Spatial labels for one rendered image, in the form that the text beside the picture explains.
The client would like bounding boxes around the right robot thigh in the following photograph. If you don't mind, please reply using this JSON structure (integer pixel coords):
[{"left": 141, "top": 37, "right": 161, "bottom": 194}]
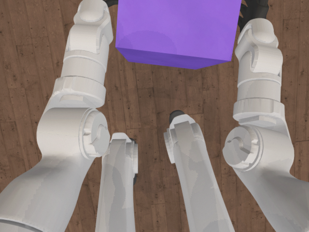
[{"left": 164, "top": 121, "right": 235, "bottom": 232}]

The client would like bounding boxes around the carton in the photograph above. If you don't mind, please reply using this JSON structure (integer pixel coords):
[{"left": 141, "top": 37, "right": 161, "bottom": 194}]
[{"left": 115, "top": 0, "right": 241, "bottom": 70}]

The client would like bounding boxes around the robot right hand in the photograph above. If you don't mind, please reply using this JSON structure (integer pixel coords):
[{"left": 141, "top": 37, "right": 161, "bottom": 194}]
[{"left": 238, "top": 0, "right": 269, "bottom": 33}]

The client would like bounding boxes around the robot right upper arm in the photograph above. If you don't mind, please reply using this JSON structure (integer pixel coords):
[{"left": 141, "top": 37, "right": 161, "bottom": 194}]
[{"left": 223, "top": 124, "right": 309, "bottom": 232}]

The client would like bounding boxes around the left robot shin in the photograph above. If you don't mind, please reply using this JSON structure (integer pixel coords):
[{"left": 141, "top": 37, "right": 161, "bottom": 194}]
[{"left": 102, "top": 132, "right": 135, "bottom": 178}]

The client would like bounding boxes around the robot left upper arm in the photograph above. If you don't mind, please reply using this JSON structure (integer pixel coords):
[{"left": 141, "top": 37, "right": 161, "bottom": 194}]
[{"left": 0, "top": 108, "right": 110, "bottom": 232}]

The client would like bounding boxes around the right robot forearm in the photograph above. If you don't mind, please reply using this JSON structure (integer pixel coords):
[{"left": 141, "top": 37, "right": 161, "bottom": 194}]
[{"left": 233, "top": 18, "right": 291, "bottom": 140}]

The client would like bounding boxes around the left robot forearm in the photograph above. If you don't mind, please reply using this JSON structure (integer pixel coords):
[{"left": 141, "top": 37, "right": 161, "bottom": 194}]
[{"left": 37, "top": 0, "right": 113, "bottom": 142}]

